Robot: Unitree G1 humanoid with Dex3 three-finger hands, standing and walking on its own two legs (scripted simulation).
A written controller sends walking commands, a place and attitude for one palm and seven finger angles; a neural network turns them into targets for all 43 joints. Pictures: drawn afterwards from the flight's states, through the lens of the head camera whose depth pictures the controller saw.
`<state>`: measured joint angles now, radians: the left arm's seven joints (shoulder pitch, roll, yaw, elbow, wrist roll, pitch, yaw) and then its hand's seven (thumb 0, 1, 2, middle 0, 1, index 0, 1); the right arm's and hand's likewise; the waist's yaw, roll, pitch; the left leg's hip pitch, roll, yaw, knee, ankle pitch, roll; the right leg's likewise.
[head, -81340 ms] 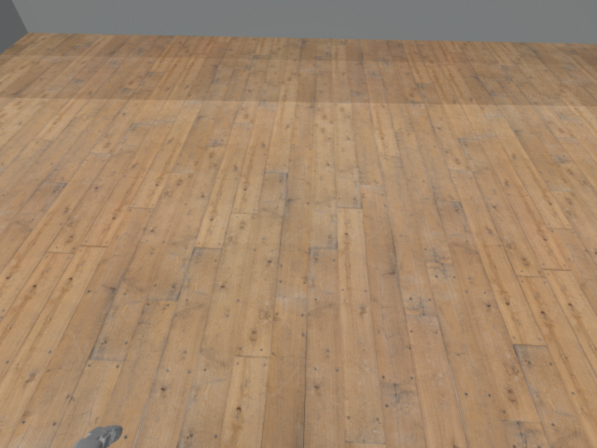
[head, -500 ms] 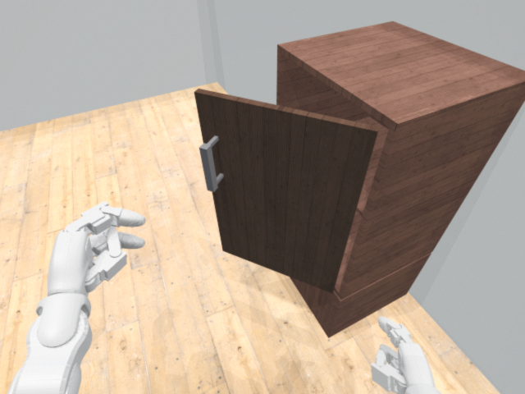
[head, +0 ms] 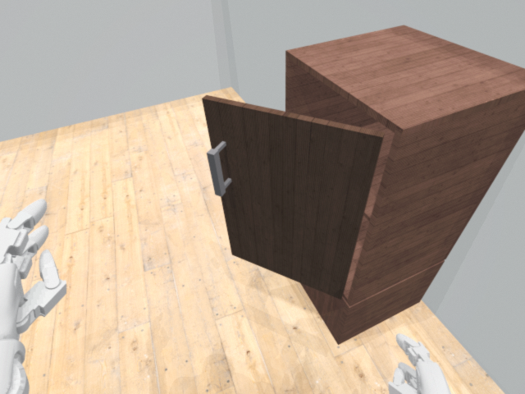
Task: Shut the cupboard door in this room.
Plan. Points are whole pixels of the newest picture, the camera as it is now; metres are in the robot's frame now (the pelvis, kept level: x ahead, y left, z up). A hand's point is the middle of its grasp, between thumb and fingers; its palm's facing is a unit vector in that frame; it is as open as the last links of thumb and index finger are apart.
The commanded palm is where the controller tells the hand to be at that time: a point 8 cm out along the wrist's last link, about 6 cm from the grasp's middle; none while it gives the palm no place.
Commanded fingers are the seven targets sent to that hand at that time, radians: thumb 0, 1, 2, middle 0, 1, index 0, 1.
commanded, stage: draw the hand back to the body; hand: left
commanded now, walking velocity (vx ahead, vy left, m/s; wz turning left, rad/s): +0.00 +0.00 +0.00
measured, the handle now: (221, 169) +0.62 +0.19 -0.02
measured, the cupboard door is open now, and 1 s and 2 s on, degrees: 39 39 39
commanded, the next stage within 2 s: step back with the hand held close in 0.16 s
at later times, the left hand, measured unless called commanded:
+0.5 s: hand (69, 285) +0.19 +0.26 +0.15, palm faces +0.39 -0.80 -0.46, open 7.4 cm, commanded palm +0.13 +0.30 +0.17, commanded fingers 0.00 0.90 0.90 -0.20 -0.30 -0.20 -0.30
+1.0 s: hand out of the picture +0.11 +0.29 +0.15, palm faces +0.44 -0.77 -0.46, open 7.4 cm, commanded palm +0.05 +0.32 +0.17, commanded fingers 0.00 0.90 0.90 -0.20 -0.30 -0.20 -0.30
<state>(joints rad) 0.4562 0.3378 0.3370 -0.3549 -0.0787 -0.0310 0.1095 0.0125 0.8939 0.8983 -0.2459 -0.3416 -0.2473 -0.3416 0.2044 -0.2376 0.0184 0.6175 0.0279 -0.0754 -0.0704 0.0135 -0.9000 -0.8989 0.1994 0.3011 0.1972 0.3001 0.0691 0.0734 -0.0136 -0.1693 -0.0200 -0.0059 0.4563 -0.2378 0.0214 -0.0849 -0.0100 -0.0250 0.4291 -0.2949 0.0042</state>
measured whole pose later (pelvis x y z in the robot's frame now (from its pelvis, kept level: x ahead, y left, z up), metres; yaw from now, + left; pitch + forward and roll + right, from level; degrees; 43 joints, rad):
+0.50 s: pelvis -0.01 +0.00 +0.00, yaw +0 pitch +0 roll -1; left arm 0.52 0.37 0.36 -0.39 -0.07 -0.13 0.10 0.01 0.89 0.90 -0.21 -0.30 -0.21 -0.30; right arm 0.19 -0.25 -0.01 0.60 0.02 -0.01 -0.07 0.01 -0.90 -0.90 0.20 0.30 0.20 0.30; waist 0.02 0.07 -0.02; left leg -0.26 -0.01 -0.01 0.49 -0.24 0.02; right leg -0.16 0.00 -0.03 0.43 -0.28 0.00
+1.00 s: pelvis -0.08 +0.02 -0.01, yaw +2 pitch +0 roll -2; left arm 0.52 0.43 0.42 -0.46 -0.03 -0.20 0.14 0.01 0.89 0.90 -0.22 -0.30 -0.22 -0.30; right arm 0.22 -0.22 0.00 0.55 0.01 -0.03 -0.09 0.01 -0.90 -0.90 0.20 0.30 0.20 0.30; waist 0.00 0.01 0.00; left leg -0.43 -0.02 -0.02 0.59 -0.17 0.06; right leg -0.31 0.02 0.01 0.56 -0.24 0.03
